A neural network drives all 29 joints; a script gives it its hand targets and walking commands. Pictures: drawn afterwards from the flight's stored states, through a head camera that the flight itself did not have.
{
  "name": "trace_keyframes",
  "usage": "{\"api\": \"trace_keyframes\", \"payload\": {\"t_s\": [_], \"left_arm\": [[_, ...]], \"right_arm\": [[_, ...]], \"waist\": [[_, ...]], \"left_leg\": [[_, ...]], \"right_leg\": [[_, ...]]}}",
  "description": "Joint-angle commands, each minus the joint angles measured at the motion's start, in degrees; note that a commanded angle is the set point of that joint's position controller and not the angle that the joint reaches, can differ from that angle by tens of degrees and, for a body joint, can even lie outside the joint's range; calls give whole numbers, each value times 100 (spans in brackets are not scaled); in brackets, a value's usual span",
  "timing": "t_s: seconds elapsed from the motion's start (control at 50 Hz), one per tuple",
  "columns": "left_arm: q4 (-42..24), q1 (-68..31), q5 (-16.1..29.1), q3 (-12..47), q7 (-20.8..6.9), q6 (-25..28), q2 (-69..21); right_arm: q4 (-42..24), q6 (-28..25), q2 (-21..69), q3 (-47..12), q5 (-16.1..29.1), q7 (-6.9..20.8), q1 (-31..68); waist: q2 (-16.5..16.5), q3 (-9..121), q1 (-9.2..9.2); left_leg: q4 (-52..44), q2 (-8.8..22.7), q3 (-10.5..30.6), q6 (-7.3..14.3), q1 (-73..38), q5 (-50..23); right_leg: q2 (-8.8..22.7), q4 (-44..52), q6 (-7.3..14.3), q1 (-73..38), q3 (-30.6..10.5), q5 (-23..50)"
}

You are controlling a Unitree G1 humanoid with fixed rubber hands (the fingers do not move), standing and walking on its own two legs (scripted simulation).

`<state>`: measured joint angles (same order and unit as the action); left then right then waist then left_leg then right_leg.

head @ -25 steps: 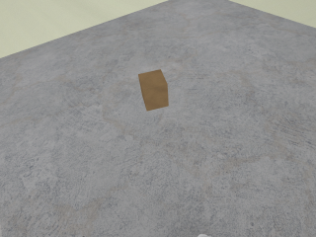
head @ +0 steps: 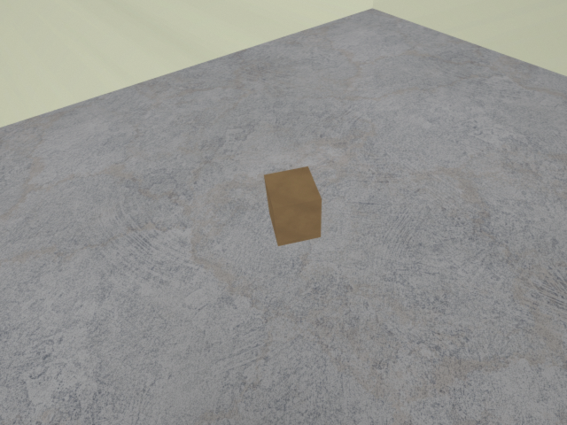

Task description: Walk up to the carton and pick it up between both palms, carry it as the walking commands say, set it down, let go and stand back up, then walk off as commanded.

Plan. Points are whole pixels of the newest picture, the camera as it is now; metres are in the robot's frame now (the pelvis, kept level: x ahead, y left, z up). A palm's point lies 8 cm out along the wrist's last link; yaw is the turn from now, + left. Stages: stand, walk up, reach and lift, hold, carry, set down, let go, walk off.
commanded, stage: walk up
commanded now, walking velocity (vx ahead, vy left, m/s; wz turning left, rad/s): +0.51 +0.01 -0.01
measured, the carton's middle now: (292, 206) +1.11 +0.02 -0.64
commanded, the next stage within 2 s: none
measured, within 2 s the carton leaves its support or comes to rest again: neither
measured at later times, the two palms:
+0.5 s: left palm (166, 330) +0.33 +0.25 -0.12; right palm (470, 375) +0.24 -0.26 -0.13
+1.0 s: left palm (167, 275) +0.44 +0.27 -0.10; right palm (420, 261) +0.46 -0.25 -0.13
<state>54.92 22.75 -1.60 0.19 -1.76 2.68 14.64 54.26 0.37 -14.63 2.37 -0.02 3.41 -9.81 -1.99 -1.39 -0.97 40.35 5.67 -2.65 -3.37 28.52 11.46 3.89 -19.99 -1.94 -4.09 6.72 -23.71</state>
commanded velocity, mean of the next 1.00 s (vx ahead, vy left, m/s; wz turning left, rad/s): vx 0.41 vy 0.05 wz -0.01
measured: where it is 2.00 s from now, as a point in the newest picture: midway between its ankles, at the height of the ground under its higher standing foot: (295, 371)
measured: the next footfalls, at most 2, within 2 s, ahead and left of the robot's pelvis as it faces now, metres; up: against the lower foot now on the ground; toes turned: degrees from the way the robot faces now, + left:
left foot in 0.04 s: +0.18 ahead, +0.16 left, +0.00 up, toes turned +5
right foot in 0.52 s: +0.40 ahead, -0.13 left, +0.00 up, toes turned -9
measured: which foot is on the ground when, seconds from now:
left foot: up 0.00-0.02, down 0.04-0.52, up 0.54-1.00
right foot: down 0.00-0.06, up 0.08-0.50, down 0.52-1.00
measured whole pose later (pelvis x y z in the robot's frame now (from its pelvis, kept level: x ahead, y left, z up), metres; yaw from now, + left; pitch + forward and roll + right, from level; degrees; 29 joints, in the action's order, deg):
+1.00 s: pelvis +0.40 +0.01 +0.01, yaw +0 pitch +0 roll +1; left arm 54.6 16.5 -1.6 0.2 -1.1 1.7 14.2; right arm 54.8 1.9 -14.4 2.3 0.0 1.8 -12.6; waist -2.3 -2.0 0.0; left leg 43.7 4.7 -3.4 -2.8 24.6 18.4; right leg 5.2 -23.7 -1.0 7.2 6.8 -16.4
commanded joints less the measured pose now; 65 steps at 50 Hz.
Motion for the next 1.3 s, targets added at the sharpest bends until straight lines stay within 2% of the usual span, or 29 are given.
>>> {"api": "trace_keyframes", "payload": {"t_s": [0.0,0.02,0.06,0.08,0.14,0.24,0.28,0.34,0.38,0.42,0.44,0.46,0.48,0.52,0.56,0.64,0.74,0.86,0.92,0.96,0.98,1.0,1.02,1.04,1.08,1.12,1.16,1.2,1.28], "left_arm": [[-349,-119,34,-514,65,84,441],[-432,-92,46,-502,46,72,347],[-518,-613,138,-454,26,44,448],[-518,-829,150,-420,19,87,529],[-427,-902,97,-370,-20,-37,436],[-515,-1348,9,-357,-117,-275,228],[-678,-1738,42,-330,-200,-313,205],[-716,-2004,92,-279,-256,-216,220],[-607,-1775,65,-262,-236,-71,221],[-163,-750,7,-369,-110,27,427],[115,-26,-44,-460,-24,94,746],[289,677,-129,-566,53,127,1255],[236,912,-96,-555,104,96,1544],[192,361,-58,-386,102,89,1109],[-3,-254,-35,-365,128,89,879],[-116,-452,40,-367,160,48,701],[-142,-169,47,-434,243,39,854],[-167,-199,22,-501,265,-38,962],[-124,-221,-2,-543,263,-89,976],[-145,-520,23,-508,249,-122,878],[-167,-475,39,-512,243,-112,716],[-316,-523,36,-469,194,-97,461],[-507,-907,7,-408,137,-123,210],[-288,-810,-11,-389,139,-228,271],[-273,-953,66,-365,108,-293,306],[-179,-900,53,-362,84,-270,344],[-149,-852,119,-300,134,-309,211],[-171,-974,240,-251,192,-384,159],[14,-871,237,-189,217,-430,107]], "right_arm": [[256,-457,-1756,425,-167,-308,-2430],[399,-450,-1755,423,-100,-341,-2604],[271,-485,-1307,283,-118,-328,-1842],[276,-509,-879,181,-129,-302,-1677],[66,-548,-622,101,-143,-327,-1257],[-13,-543,-703,131,-120,-382,-1384],[-115,-499,-713,131,-141,-364,-1217],[-179,-481,-793,181,-159,-347,-1073],[-74,-434,-807,221,-124,-333,-1040],[-18,-409,-839,250,-74,-312,-1109],[2,-415,-688,220,-84,-296,-1199],[-169,-447,-362,139,-59,-275,-1089],[-353,-415,-309,97,-21,-266,-891],[-369,-330,-404,157,-130,-224,-525],[-35,-131,-471,177,-163,-181,-942],[-143,78,-350,146,-94,-117,-593],[-205,165,-354,146,-125,-125,-203],[-336,128,-268,50,-117,-107,226],[-337,-41,-166,-20,-127,-126,123],[-76,-180,-226,17,-162,-195,-576],[155,-246,-567,142,-154,-234,-1212],[239,-273,-1132,302,-132,-287,-1715],[317,-287,-1368,369,-129,-360,-2053],[354,-333,-1183,281,-103,-363,-1893],[201,-376,-896,139,-99,-339,-1219],[69,-390,-647,76,-176,-361,-693],[131,-403,-517,12,-213,-417,-824],[90,-333,-501,-26,-128,-475,-646],[18,-203,-509,44,-72,-460,-613]], "waist": [[-1989,1295,1017],[-1908,1258,850],[-900,582,607],[-498,359,570],[-576,423,419],[-427,72,322],[-693,-394,349],[-965,-468,419],[-1290,-159,278],[-450,523,-215],[270,990,-464],[1825,1178,-783],[2399,931,-687],[1365,10,-423],[637,-47,-51],[1347,-290,-64],[1091,-351,-142],[1167,-298,-267],[1275,62,-262],[1005,538,121],[367,856,294],[-872,1104,527],[-1475,917,649],[-724,575,459],[-305,206,372],[-816,49,208],[-1033,110,195],[-1120,182,182],[-1182,637,148]], "left_leg": [[-1903,1563,2346,934,-3947,70],[-2141,1879,3533,1108,-4127,-734],[-2317,1674,3225,1266,-3654,-1211],[-2311,1341,2741,1053,-3264,-1421],[-2477,1229,2035,867,-2603,-1321],[-2750,1466,1637,1216,-2198,-1370],[-3160,1345,1363,1199,-1820,-426],[-3202,1114,881,1016,-1961,-45],[-2870,801,461,940,-2004,130],[-1432,511,197,792,-1834,-809],[-243,222,-33,668,-1276,-623],[1308,-301,-184,485,-150,1134],[2335,-558,25,387,577,1952],[2770,-164,468,283,773,1455],[2691,38,706,208,73,818],[2249,111,390,178,-174,422],[1814,74,170,68,203,166],[352,121,63,57,179,359],[-811,-56,-166,98,-232,562],[-2030,-320,-409,154,-1372,-137],[-1980,46,37,338,-2160,-781],[-2010,1049,1243,747,-3017,-1935],[-2220,1700,2522,1185,-3565,-2801],[-2297,1971,2763,1292,-3160,-2795],[-2594,1532,2086,1169,-2479,-1973],[-2614,1113,1376,993,-2058,-1792],[-2434,1007,1098,1121,-2082,-3130],[-1863,760,635,1114,-2505,-6150],[-1714,792,645,1104,-2892,-5082]], "right_leg": [[-279,-4414,256,2926,193,-375],[-327,-5222,281,3583,-562,-969],[84,-5468,271,4051,-749,-135],[209,-5253,318,3959,-872,286],[377,-4830,190,3541,-672,598],[500,-4183,-110,3812,-541,998],[525,-3382,-144,3831,-449,1283],[415,-1872,-76,3310,-219,1539],[232,-1127,-57,2547,11,1304],[-47,-701,-86,1089,312,1471],[257,-648,16,16,0,1332],[1483,-45,310,-638,-1646,679],[2466,851,666,-582,-3474,-41],[2191,921,764,247,-2972,414],[2003,870,348,1208,-2330,1058],[1714,1172,522,1833,-1640,501],[1786,1001,856,1425,-1196,1653],[1683,865,1002,820,-917,1408],[1635,204,919,300,-800,2781],[1328,-631,553,548,-469,2835],[915,-1660,371,895,-159,2573],[292,-2950,170,2012,157,1062],[-233,-3966,78,3417,-61,-1244],[5,-4277,96,3510,-548,-1147],[173,-3888,41,3190,-537,-514],[279,-3637,84,2983,-510,-149],[151,-3304,38,2766,-363,-82],[-134,-2373,-24,2479,-367,-59],[-242,-1133,116,2019,-233,723]]}}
